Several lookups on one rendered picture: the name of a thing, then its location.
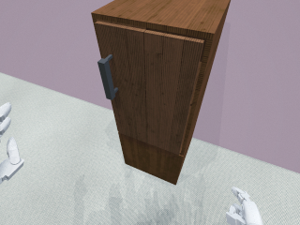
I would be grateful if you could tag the robot right hand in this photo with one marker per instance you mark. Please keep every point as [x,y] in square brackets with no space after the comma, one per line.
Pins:
[247,214]

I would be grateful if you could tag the robot left hand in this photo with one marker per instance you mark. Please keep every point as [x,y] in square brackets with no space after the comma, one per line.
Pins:
[13,163]

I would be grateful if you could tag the cupboard door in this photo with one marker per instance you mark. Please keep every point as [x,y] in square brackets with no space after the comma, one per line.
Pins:
[155,74]

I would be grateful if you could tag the handle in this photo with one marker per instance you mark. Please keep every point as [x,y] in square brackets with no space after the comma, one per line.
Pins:
[106,77]

